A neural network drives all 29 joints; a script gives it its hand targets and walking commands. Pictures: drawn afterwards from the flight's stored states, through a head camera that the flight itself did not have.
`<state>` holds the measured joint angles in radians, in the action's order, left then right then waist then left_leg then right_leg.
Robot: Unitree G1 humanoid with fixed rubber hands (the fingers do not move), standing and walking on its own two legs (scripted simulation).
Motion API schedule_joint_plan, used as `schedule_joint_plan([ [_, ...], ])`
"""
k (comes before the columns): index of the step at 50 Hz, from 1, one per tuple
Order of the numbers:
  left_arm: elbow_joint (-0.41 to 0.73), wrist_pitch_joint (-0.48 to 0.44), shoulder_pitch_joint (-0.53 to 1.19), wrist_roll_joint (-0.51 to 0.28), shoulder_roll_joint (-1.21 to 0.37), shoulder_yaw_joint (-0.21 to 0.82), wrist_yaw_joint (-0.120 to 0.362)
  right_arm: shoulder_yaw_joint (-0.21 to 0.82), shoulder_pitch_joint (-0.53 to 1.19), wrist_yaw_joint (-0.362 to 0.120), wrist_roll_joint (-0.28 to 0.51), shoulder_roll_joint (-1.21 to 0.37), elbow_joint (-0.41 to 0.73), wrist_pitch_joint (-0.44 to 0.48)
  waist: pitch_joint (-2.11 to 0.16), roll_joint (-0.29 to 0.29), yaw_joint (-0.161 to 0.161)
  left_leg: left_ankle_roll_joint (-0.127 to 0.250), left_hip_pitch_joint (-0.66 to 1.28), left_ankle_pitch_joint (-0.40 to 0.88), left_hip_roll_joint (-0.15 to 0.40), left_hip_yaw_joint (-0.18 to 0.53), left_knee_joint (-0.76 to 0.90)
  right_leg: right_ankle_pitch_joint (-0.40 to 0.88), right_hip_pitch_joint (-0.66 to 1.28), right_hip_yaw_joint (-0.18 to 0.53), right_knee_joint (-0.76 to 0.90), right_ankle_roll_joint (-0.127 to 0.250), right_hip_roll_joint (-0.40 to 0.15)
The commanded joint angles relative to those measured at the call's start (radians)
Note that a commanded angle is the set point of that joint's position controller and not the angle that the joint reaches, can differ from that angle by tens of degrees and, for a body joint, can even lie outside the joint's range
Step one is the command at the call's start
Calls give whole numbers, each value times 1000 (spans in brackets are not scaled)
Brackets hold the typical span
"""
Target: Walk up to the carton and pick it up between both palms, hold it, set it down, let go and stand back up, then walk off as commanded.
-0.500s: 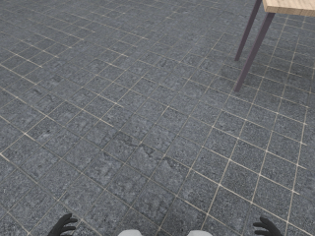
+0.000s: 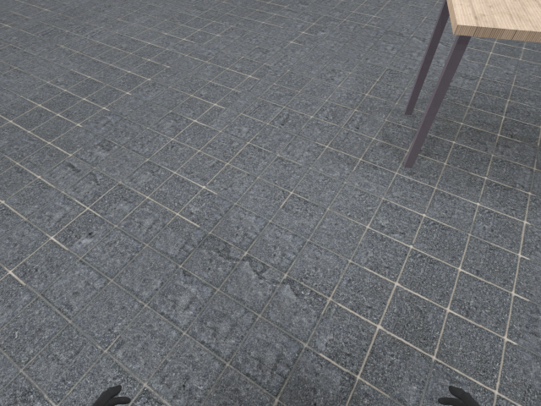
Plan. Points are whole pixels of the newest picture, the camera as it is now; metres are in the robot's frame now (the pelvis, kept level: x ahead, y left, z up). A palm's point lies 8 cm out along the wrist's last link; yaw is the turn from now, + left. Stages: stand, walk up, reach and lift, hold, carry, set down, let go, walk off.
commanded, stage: stand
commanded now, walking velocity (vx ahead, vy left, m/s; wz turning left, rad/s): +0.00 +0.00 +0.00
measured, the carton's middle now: out of the picture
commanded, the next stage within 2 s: walk up in 1.30 s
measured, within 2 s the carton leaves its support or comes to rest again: neither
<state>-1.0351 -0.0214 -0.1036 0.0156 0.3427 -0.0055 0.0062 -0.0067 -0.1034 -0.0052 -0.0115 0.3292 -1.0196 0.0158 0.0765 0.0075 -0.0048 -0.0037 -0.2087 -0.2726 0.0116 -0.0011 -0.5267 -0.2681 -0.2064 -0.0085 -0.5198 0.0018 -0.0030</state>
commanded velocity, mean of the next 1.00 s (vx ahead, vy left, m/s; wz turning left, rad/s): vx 0.00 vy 0.00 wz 0.00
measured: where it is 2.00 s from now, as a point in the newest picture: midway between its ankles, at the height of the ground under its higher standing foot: outside the picture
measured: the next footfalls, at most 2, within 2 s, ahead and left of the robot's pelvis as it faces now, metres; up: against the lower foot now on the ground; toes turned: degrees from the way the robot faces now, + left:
right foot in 1.82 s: +0.14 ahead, -0.27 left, +0.00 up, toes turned -11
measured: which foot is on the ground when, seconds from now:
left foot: down 0.00-1.00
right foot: down 0.00-1.00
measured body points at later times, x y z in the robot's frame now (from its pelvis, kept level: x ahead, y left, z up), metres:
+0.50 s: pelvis -0.01 -0.01 +0.01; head +0.00 -0.01 +0.46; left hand +0.09 +0.29 -0.12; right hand +0.08 -0.30 -0.12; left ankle +0.01 +0.12 -0.74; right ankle +0.01 -0.12 -0.74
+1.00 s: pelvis +0.00 +0.00 +0.01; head +0.01 -0.01 +0.46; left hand +0.08 +0.29 -0.12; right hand +0.08 -0.30 -0.12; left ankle +0.01 +0.12 -0.74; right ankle +0.01 -0.12 -0.74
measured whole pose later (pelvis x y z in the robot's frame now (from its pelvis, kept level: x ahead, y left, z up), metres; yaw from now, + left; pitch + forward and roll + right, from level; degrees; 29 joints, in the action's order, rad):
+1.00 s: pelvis +0.00 +0.00 +0.01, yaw +0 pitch -3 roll +0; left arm -1.11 -0.02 -0.09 0.01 0.34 0.00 0.01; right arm -0.01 -0.11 -0.01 -0.01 0.33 -1.10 0.01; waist 0.07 0.01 0.00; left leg -0.01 -0.14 -0.18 0.02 0.01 -0.36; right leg -0.17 -0.13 -0.02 -0.35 0.01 0.00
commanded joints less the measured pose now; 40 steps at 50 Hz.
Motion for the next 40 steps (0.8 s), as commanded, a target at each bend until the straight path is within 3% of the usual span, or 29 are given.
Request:
schedule_joint_plan([
  [1, 51, -25, 48, -4, 191, -38, -10, -47, 53, 13, -3, 208, 50, 28, -126, 9, 6, 57, 47, 201, 103, 106, 130, 185, 52, 92, 130, 46, -103],
  [4, 41, -25, 62, -4, 205, -43, -11, -42, 54, 13, 0, 208, 33, 25, -96, -15, 2, 50, 52, 185, 104, 96, 157, 178, 52, 104, 164, 43, -114],
  [6, 35, -25, 60, 0, 198, -39, -9, -44, 68, 13, 0, 200, 33, 25, -80, 26, 0, 46, 40, 173, 102, 100, 178, 154, 55, 98, 181, 40, -108],
  [7, 38, -26, 65, 2, 197, -43, -12, -40, 65, 14, 0, 190, 28, 27, -103, -1, 1, 47, 56, 174, 101, 98, 185, 160, 71, 107, 180, 40, -113],
  [11, 28, -23, 70, -4, 186, -36, -14, -45, 68, 13, 1, 210, 8, 22, -87, -21, 0, 38, 71, 206, 104, 94, 188, 197, 67, 93, 190, 37, -111],
  [12, 21, -23, 65, -1, 189, -36, -12, -43, 59, 13, -1, 197, 8, 24, -90, 4, 10, 38, 81, 205, 103, 92, 190, 193, 71, 94, 196, 34, -117],
  [13, 26, -24, 65, -4, 191, -41, -12, -42, 56, 13, 1, 186, 9, 24, -103, -19, 12, 36, 91, 207, 105, 89, 192, 194, 73, 99, 202, 33, -114],
  [15, 23, -24, 62, -5, 185, -33, -11, -48, 62, 13, -1, 209, -3, 23, -104, -6, -1, 35, 73, 171, 105, 95, 195, 177, 88, 99, 214, 37, -121],
  [17, 19, -23, 65, -5, 185, -35, -14, -42, 60, 13, 2, 201, 1, 22, -94, -2, 7, 37, 69, 159, 109, 100, 213, 155, 84, 103, 217, 39, -124],
  [18, 10, -23, 73, -5, 210, -44, -13, -40, 69, 11, 1, 194, -2, 20, -104, -31, 8, 35, 82, 161, 104, 91, 212, 156, 83, 104, 219, 31, -122],
  [20, 9, -21, 62, -7, 192, -38, -13, -42, 63, 9, -2, 205, -8, 20, -78, 16, 4, 36, 68, 170, 104, 98, 212, 151, 81, 104, 226, 32, -125],
  [21, 2, -21, 60, -3, 204, -41, -11, -44, 63, 12, -2, 196, -7, 22, -97, 18, 8, 38, 68, 169, 106, 95, 212, 165, 105, 107, 230, 37, -133],
  [22, 10, -21, 63, -7, 200, -37, -12, -41, 50, 14, 1, 197, -9, 20, -80, -24, 6, 36, 63, 148, 107, 100, 222, 159, 94, 109, 230, 32, -128],
  [25, 3, -19, 65, -4, 185, -35, -12, -41, 60, 14, 1, 203, -12, 23, -88, 11, 7, 34, 70, 172, 113, 99, 217, 162, 88, 102, 238, 36, -130],
  [27, 4, -20, 72, -6, 199, -38, -16, -41, 49, 12, 0, 213, -19, 17, -77, -12, 8, 29, 69, 166, 110, 104, 226, 145, 78, 101, 242, 32, -120],
  [29, -7, -22, 63, -6, 196, -38, -12, -45, 50, 12, -2, 214, -18, 20, -90, 10, 4, 28, 70, 130, 107, 98, 229, 109, 88, 102, 250, 34, -119],
  [32, -7, -19, 65, -6, 212, -43, -10, -35, 40, 11, -2, 188, -16, 17, -65, -25, 12, 34, 52, 142, 104, 104, 240, 100, 81, 101, 244, 29, -121],
  [35, -10, -20, 62, -4, 205, -41, -9, -43, 40, 12, -4, 210, -28, 18, -87, 11, 0, 29, 63, 152, 110, 103, 229, 115, 88, 107, 253, 31, -125],
  [36, -8, -19, 69, -4, 186, -34, -10, -44, 39, 14, -4, 218, -19, 21, -90, 1, 3, 32, 62, 147, 112, 104, 234, 116, 93, 107, 250, 35, -130],
  [37, -7, -16, 72, -7, 207, -39, -11, -41, 56, 12, 1, 209, -21, 20, -88, 27, 9, 34, 52, 125, 110, 100, 236, 116, 88, 112, 254, 37, -133],
  [40, -2, -20, 58, -5, 201, -37, -10, -39, 35, 11, -1, 210, -29, 18, -71, -22, 7, 35, 55, 115, 119, 112, 242, 93, 74, 102, 257, 33, -124],
])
